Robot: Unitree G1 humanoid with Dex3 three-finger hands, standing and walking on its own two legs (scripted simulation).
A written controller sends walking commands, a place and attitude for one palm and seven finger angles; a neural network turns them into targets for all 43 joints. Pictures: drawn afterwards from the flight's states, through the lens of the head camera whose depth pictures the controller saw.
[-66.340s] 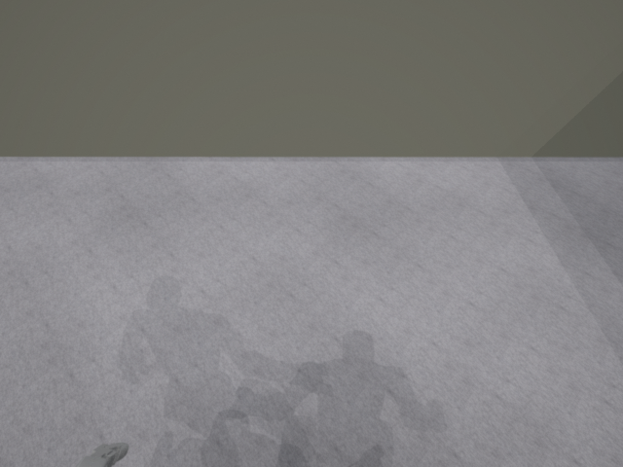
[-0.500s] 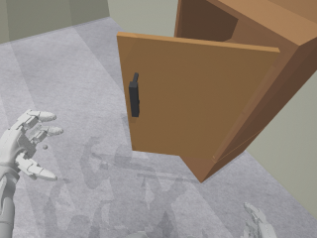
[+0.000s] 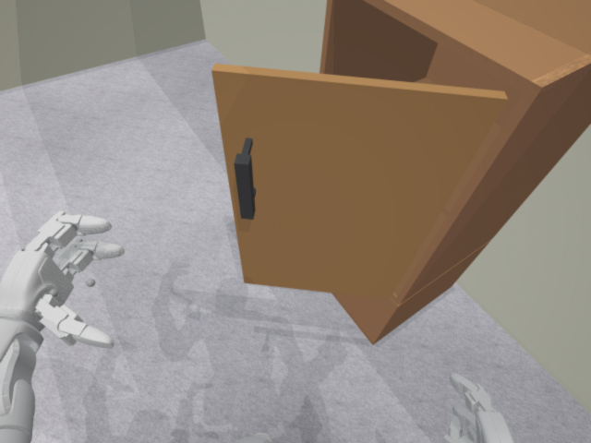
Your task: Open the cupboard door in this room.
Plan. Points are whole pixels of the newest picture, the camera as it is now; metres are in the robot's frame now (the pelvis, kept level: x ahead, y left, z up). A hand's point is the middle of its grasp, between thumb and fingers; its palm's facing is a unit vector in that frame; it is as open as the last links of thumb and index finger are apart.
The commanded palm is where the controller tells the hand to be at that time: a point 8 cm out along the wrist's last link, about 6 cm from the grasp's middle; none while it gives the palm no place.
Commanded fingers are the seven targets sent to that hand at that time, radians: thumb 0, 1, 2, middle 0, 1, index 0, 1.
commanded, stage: move the hooked fingers beside the handle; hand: left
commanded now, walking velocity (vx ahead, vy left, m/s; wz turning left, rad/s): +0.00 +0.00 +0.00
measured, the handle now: (248, 180) +0.50 +0.11 +0.05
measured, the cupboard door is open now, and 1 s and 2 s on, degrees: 50 50 50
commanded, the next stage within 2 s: none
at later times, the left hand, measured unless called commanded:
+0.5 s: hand (132, 248) +0.34 +0.25 +0.06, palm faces -0.01 -1.00 -0.02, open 13.9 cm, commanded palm +0.32 +0.29 +0.06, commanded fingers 0.00 -0.50 0.30 -0.30 -1.20 -0.30 -1.20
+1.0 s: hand (163, 222) +0.39 +0.22 +0.06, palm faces +0.00 -1.00 -0.01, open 13.9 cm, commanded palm +0.37 +0.26 +0.06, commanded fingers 0.00 -0.50 0.30 -0.30 -1.20 -0.30 -1.20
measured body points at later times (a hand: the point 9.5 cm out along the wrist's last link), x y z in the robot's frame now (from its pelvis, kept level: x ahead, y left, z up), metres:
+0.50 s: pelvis +0.00 -0.03 +0.00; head +0.07 -0.01 +0.44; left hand +0.34 +0.30 +0.06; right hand +0.11 -0.29 -0.09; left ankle +0.01 +0.04 -0.69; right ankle +0.01 -0.11 -0.69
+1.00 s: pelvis +0.01 -0.03 -0.01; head +0.08 -0.01 +0.44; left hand +0.38 +0.27 +0.06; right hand +0.11 -0.29 -0.10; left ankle +0.01 +0.04 -0.69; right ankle +0.01 -0.11 -0.69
